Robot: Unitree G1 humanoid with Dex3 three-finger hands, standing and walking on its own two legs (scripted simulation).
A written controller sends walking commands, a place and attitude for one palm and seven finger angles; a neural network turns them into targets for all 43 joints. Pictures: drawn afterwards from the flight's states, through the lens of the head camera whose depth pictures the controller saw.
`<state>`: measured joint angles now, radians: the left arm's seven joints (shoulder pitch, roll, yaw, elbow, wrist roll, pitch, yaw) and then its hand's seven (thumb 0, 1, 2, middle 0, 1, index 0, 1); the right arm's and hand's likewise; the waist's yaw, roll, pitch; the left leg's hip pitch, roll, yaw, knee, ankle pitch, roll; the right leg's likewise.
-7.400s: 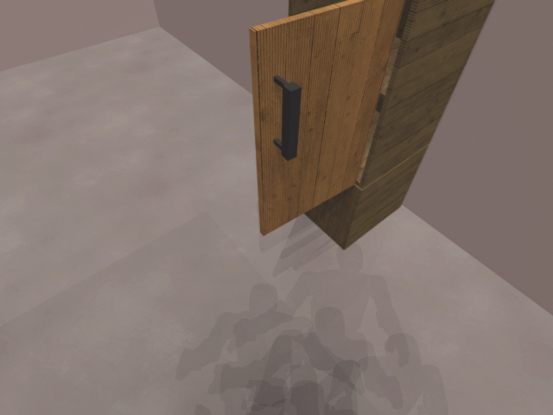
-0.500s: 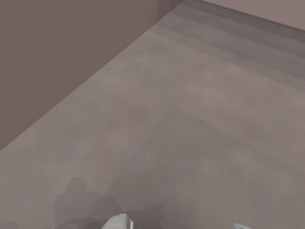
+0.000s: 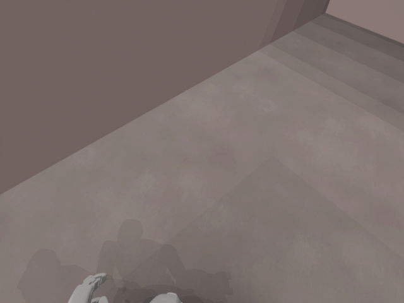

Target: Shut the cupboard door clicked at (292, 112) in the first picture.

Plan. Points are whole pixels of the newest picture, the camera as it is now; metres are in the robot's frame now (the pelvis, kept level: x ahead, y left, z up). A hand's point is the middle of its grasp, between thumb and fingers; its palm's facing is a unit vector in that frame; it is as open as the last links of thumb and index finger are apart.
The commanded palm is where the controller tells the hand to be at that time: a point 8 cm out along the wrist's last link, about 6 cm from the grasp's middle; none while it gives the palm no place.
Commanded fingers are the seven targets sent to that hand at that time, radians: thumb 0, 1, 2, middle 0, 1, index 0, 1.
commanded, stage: walk to a spot facing it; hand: left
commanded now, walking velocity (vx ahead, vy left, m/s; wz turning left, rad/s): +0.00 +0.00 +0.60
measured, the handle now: out of the picture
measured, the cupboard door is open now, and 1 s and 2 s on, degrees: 86 86 86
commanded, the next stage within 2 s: none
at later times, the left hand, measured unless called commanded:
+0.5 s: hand out of the picture -0.01 +0.25 -0.17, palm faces +0.35 -0.90 -0.25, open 7.3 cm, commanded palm none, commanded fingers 0.00 0.90 0.90 -0.20 -0.30 -0.20 -0.30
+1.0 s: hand out of the picture -0.05 +0.17 -0.15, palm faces +0.60 -0.77 -0.23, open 7.3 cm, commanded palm none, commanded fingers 0.00 0.90 0.90 -0.20 -0.30 -0.20 -0.30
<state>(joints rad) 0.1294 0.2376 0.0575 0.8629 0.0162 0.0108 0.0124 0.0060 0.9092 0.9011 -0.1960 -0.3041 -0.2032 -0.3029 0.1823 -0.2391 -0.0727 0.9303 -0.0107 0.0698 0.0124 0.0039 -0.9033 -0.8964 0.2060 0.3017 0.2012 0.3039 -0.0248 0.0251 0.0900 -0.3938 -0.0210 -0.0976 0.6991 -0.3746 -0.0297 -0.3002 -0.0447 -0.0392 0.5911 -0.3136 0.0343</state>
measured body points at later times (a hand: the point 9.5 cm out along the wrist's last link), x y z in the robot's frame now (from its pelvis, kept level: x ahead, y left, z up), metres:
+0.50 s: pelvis +0.00 +0.01 +0.01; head +0.04 +0.05 +0.45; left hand -0.02 +0.29 -0.15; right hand +0.18 -0.20 -0.12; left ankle -0.02 +0.12 -0.73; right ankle +0.01 -0.14 -0.66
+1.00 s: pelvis +0.01 -0.03 +0.01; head +0.06 +0.01 +0.46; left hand -0.08 +0.21 -0.13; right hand +0.24 -0.19 -0.13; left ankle -0.06 +0.08 -0.68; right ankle +0.06 -0.13 -0.73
